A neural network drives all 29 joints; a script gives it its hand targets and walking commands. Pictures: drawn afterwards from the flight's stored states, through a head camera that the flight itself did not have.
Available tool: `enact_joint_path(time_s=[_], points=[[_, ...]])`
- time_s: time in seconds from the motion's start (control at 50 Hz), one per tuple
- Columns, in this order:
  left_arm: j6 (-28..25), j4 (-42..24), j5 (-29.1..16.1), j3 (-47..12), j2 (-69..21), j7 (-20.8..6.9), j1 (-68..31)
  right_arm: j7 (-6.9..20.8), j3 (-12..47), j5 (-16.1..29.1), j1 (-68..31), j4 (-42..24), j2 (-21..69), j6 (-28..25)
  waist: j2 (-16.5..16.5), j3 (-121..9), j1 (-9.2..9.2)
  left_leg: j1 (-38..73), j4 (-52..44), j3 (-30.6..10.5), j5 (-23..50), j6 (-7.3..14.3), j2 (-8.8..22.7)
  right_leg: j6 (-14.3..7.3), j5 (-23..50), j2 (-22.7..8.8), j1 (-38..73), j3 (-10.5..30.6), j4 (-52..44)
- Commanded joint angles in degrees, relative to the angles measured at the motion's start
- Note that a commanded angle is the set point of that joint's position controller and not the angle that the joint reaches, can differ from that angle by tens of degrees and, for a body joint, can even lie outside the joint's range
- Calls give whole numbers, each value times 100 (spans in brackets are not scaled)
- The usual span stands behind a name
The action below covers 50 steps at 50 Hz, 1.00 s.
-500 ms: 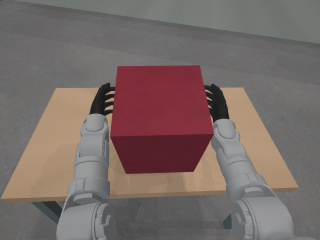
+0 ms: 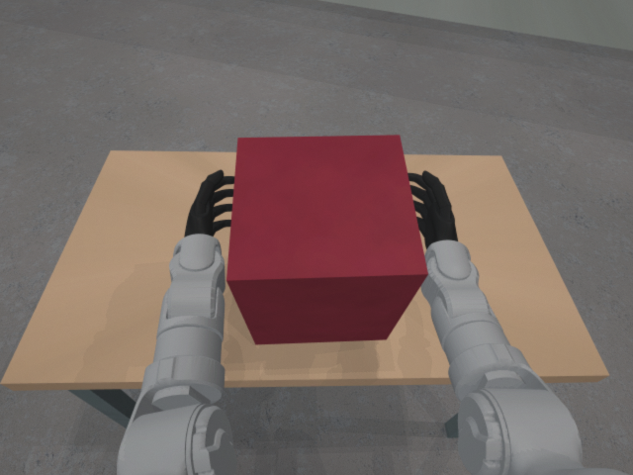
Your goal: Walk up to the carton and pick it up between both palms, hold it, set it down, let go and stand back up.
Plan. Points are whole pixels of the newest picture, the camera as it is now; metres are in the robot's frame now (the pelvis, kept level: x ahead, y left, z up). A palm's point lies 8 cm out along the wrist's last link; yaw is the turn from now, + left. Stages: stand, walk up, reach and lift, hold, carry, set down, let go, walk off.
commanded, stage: set down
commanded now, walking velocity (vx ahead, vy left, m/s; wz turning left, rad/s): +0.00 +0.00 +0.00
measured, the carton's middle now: (320, 250) +0.41 +0.01 +0.02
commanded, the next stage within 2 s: none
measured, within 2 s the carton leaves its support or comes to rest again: neither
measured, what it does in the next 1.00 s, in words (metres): stands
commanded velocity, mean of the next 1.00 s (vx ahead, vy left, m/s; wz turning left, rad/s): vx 0.00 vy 0.00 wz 0.00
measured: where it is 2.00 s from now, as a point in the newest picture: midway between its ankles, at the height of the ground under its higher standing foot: outside the picture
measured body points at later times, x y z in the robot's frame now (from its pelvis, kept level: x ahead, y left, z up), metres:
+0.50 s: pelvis +0.00 +0.00 +0.00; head +0.04 +0.01 +0.45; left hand +0.41 +0.16 +0.06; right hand +0.42 -0.14 +0.07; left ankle +0.02 +0.13 -0.75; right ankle -0.04 -0.11 -0.75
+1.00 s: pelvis +0.00 +0.00 +0.00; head +0.05 +0.01 +0.45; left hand +0.40 +0.16 +0.05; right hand +0.42 -0.14 +0.06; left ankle +0.02 +0.13 -0.75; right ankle -0.04 -0.11 -0.75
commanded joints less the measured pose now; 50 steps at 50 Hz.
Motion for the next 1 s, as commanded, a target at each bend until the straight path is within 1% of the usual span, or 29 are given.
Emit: enact_joint_path(time_s=[0.0,0.02,0.04,0.1,0.14,0.18,0.2,0.24,0.26,0.28,0.36,0.38,0.4,0.44,0.48,0.5,0.54,0.6,0.62,0.66,0.68,0.7,0.78,0.8,0.82,0.88,0.9,0.96,0.98], points=[[-673,-453,-109,-1377,-2953,-277,-2573,1035,1372,-555,-3371,-727,2554,-489,641,-3671,1040,2278,555,550,3841,-291,50,34,1880,299,-748,-479,-306],[-713,-461,-127,-1381,-2980,-270,-2559,1042,1288,-615,-3415,-675,2499,-530,570,-3448,1023,2398,551,587,3987,-320,52,38,1892,306,-752,-474,-365],[-771,-393,-23,-1166,-2963,-236,-2542,1063,1322,-580,-3283,-412,2631,-516,537,-3516,1183,2334,570,624,3997,-280,73,23,1814,300,-815,-441,-361],[-801,-112,-16,-1088,-2865,-253,-2711,1114,1029,-706,-3303,-298,2518,-441,534,-2953,989,1953,358,610,3150,-186,45,32,1461,214,-751,-382,-397],[-640,99,123,-804,-2840,-397,-2276,1078,1187,-636,-3077,-373,2624,-318,260,-2604,1104,1674,269,688,2929,-29,3,139,1765,196,-383,-335,-355],[-813,-28,27,-872,-2871,-412,-2655,1063,1048,-797,-3023,-243,2794,-309,389,-2897,949,1510,244,679,2789,-105,-37,163,1857,160,-269,-309,-257],[-900,-84,-3,-1023,-2947,-355,-2782,1129,1168,-787,-3238,-390,2856,-387,439,-3195,1052,1529,304,678,3014,-162,-22,134,1951,205,-414,-350,-224],[-992,56,-13,-1076,-2993,-315,-2809,1135,983,-865,-3275,-231,2796,-480,545,-3253,949,1707,354,622,3312,-229,31,79,2003,233,-517,-386,-206],[-1064,42,-8,-1011,-3056,-301,-2680,1124,1115,-797,-3312,-335,2831,-568,556,-3372,1140,1679,483,670,3550,-218,41,91,2238,197,-519,-320,-175],[-1160,64,-44,-1089,-3052,-300,-2800,1128,1086,-888,-3225,-253,2915,-605,436,-3461,993,1595,520,645,3498,-222,21,121,2382,211,-409,-346,-95],[-1330,226,56,-1106,-3110,-272,-2591,1157,1038,-947,-3139,-144,2952,-718,505,-3482,1050,1656,506,667,3427,-241,6,69,2235,211,-430,-338,-147],[-1330,348,3,-1092,-3050,-250,-2644,1172,917,-1010,-3076,-104,2883,-697,414,-3530,911,1764,442,628,3356,-246,47,58,2018,250,-578,-389,-235],[-1286,458,106,-835,-2935,-273,-2422,1142,1032,-972,-3035,-75,2818,-658,267,-3253,1106,1719,444,667,3361,-184,50,58,2062,243,-397,-344,-208],[-1357,338,52,-1043,-3014,-241,-2604,1125,881,-981,-3004,113,2729,-711,654,-3256,972,1702,457,621,3421,-290,59,4,1890,225,-600,-400,-215],[-1336,488,128,-926,-3025,-293,-2293,1115,987,-1011,-2907,8,2852,-692,453,-3252,1084,1518,486,680,3492,-232,33,56,2296,247,-359,-310,-181],[-1362,505,128,-916,-2964,-298,-2492,1099,856,-1101,-2924,87,2859,-688,468,-3180,961,1543,418,697,3224,-195,23,91,2163,190,-421,-344,-199],[-1494,579,150,-831,-2976,-285,-2426,1114,940,-1067,-2890,-29,2956,-714,408,-3183,1097,1324,404,657,3153,-153,20,82,2225,177,-316,-288,-128],[-1617,792,98,-718,-2847,-314,-2519,1091,868,-1173,-2944,53,3062,-773,249,-3183,1076,1075,329,736,2853,-84,-7,141,2399,109,-118,-259,-66],[-1677,736,132,-837,-3006,-289,-2555,1076,980,-1153,-3049,-87,3078,-809,377,-3262,1141,1056,332,706,2927,-152,-6,121,2434,142,-91,-257,-63],[-1776,639,72,-995,-3120,-251,-2680,1091,692,-1318,-2739,320,3068,-821,527,-3274,798,1284,357,678,3050,-232,19,80,2249,194,-432,-380,-106],[-1755,725,131,-943,-3101,-222,-2461,1120,836,-1183,-2716,327,3108,-849,607,-3006,997,1491,461,657,3457,-235,67,75,2270,207,-616,-366,-111],[-1681,884,192,-786,-2919,-258,-2347,1119,819,-1185,-2691,316,3008,-789,447,-2887,1021,1455,395,652,3187,-168,72,73,2043,212,-593,-345,-195],[-1753,859,195,-856,-3001,-256,-2401,1095,635,-1311,-2663,251,2937,-849,454,-2935,905,1459,383,655,3077,-221,34,3,1812,213,-582,-375,-261],[-1739,914,271,-696,-2896,-223,-2431,1119,601,-1340,-2815,240,2876,-832,571,-3078,1032,1434,395,667,3118,-216,38,2,1668,193,-665,-371,-245],[-1826,916,164,-832,-3007,-239,-2426,1144,561,-1368,-2635,270,2922,-833,459,-3089,889,1443,380,645,3071,-197,58,24,1688,220,-716,-391,-289],[-1805,1205,258,-505,-2786,-336,-2274,1096,662,-1406,-2668,299,3070,-746,200,-2672,1083,856,239,742,2661,-27,-25,144,2108,115,-205,-207,-155],[-1823,1102,276,-606,-2775,-378,-2299,1087,607,-1432,-2508,352,3077,-736,299,-2741,906,883,183,752,2501,-57,-50,133,2086,119,-119,-268,-128],[-1878,899,250,-736,-3028,-306,-2279,1113,483,-1429,-2400,594,3043,-813,559,-2838,898,1353,373,643,3161,-211,20,32,1940,192,-556,-351,-170],[-1853,1001,355,-629,-2971,-289,-2159,1127,455,-1413,-2354,596,2967,-781,550,-2703,914,1352,324,635,2940,-199,10,28,1721,198,-543,-342,-221]])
